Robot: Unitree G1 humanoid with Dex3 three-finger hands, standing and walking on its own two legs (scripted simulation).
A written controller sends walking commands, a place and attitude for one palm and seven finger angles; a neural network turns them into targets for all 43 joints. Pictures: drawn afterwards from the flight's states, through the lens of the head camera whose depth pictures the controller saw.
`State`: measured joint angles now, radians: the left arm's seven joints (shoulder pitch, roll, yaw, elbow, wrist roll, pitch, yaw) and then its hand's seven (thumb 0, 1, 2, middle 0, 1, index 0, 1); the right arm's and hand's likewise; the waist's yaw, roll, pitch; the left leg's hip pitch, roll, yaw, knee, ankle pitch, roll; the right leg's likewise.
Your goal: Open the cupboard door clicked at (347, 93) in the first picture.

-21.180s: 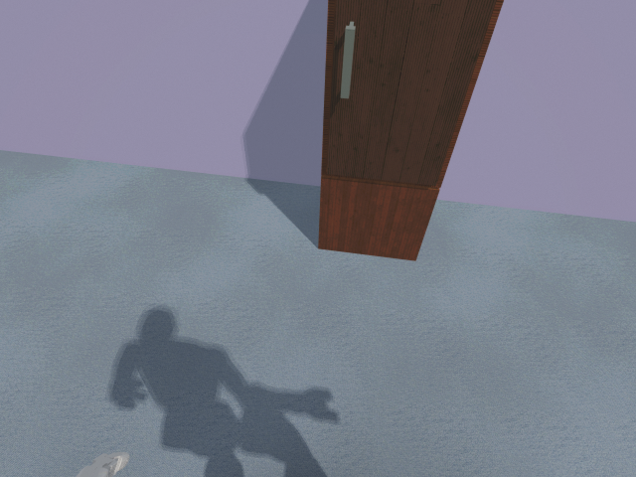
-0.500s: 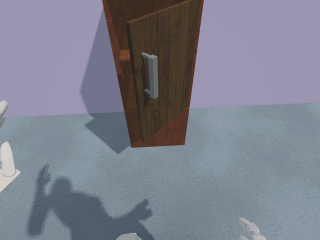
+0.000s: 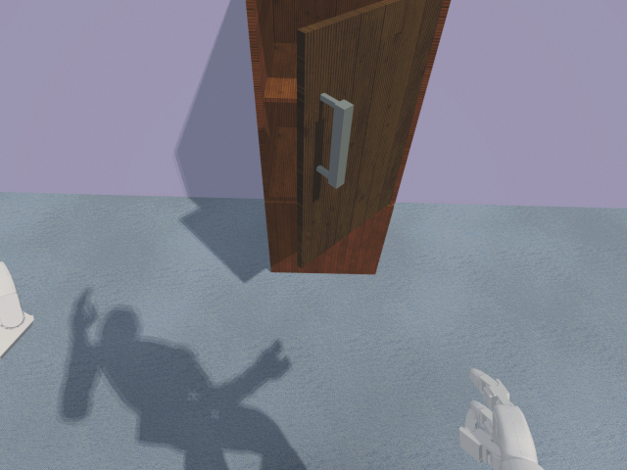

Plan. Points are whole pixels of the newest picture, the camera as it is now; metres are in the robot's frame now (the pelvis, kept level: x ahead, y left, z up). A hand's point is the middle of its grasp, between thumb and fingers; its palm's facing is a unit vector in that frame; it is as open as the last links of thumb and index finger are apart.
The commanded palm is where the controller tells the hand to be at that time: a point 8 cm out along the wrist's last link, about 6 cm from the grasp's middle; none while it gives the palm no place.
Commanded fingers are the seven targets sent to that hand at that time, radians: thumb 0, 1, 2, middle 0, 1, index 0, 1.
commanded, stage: stop stepping back and stand still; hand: left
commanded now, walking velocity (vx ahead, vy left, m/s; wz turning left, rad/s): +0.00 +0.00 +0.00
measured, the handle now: (331, 142) +0.65 +0.02 +0.05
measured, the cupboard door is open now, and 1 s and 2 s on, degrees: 44 44 44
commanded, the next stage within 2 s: let the arm hang, fingers relaxed in 0.80 s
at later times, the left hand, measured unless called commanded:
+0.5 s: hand out of the picture +0.17 +0.30 +0.16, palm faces +0.45 -0.78 -0.44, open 7.4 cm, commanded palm +0.12 +0.33 +0.18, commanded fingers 0.00 0.90 0.90 -0.20 -0.30 -0.20 -0.30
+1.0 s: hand (67, 400) +0.18 +0.29 +0.03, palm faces +0.23 -0.85 -0.48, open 7.4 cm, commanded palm none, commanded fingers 0.00 0.90 0.90 -0.20 -0.30 -0.20 -0.30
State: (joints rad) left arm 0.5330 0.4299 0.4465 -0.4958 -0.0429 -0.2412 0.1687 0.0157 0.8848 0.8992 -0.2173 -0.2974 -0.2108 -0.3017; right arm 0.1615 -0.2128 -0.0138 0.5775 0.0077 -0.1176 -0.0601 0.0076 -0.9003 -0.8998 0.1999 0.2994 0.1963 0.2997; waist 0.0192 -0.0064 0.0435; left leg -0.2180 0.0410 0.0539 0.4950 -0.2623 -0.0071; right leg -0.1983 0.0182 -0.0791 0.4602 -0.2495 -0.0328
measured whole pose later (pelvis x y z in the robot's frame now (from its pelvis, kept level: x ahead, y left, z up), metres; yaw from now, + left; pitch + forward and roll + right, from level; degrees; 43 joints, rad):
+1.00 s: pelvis -0.03 +0.03 +0.00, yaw +2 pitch +1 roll -1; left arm 0.34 0.36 0.19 0.06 0.01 -0.07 0.05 0.01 0.90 0.90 -0.20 -0.30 -0.20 -0.30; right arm 0.15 -0.29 -0.01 0.76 -0.01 -0.09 0.01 0.00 -0.90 -0.90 0.20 0.30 0.20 0.30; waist 0.02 0.07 0.00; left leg -0.31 0.00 0.05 0.53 -0.23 0.04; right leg -0.28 -0.03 -0.09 0.49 -0.22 0.00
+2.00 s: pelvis -0.01 +0.01 +0.00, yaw +1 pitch -1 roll +0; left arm 0.28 0.12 0.02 1.15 0.01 0.00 0.03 0.01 0.92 0.90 -0.20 -0.29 -0.20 -0.30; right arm 0.30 -0.12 0.01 1.14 -0.02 0.00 -0.03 0.00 -0.90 -0.90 0.20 0.30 0.19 0.30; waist 0.00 0.01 0.05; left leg -0.19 0.00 0.04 0.42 -0.21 0.02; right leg -0.18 -0.02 -0.09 0.43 -0.22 -0.01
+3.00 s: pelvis +0.01 -0.01 -0.01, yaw -5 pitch +0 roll +1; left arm 0.23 0.17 0.08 1.06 0.02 0.05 0.00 0.01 0.91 0.90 -0.20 -0.29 -0.20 -0.30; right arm 0.22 -0.16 -0.04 1.05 -0.03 0.02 -0.05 0.00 -0.90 -0.90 0.20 0.30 0.20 0.30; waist 0.02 -0.01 0.10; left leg -0.22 0.06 0.15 0.53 -0.31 -0.01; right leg -0.29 0.03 0.00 0.61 -0.32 -0.04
